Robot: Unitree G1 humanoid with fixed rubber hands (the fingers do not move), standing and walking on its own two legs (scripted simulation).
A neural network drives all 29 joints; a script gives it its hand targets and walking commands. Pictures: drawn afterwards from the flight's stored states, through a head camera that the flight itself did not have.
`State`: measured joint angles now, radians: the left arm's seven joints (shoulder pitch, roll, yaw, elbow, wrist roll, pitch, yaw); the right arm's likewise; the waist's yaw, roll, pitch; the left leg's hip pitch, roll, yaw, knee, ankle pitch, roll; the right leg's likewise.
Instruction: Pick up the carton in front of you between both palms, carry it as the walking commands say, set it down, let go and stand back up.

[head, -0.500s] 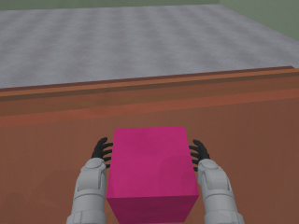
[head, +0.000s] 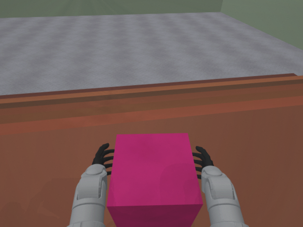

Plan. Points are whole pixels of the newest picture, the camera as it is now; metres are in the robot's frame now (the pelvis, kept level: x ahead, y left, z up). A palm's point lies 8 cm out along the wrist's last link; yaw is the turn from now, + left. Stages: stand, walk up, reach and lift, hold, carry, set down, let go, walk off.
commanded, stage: hold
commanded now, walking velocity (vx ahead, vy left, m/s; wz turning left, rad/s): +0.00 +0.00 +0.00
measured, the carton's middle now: (153, 185) +0.29 +0.00 -0.05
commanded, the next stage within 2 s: carry in 0.56 s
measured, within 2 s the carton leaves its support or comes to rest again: neither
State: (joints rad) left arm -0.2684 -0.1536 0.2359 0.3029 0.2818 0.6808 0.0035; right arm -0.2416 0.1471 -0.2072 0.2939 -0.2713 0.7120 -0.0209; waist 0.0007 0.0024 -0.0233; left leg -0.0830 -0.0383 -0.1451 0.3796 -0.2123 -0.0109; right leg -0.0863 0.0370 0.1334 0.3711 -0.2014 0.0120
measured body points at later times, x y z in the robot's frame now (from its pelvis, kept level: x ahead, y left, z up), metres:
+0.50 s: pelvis -0.01 +0.00 +0.00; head -0.06 +0.00 +0.45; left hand +0.29 +0.15 +0.05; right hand +0.29 -0.15 +0.04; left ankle +0.00 +0.13 -0.75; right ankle +0.01 -0.13 -0.75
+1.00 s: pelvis +0.10 +0.01 -0.01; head +0.08 +0.02 +0.44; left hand +0.39 +0.16 +0.07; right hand +0.39 -0.14 +0.07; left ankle +0.02 +0.12 -0.72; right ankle +0.07 -0.09 -0.75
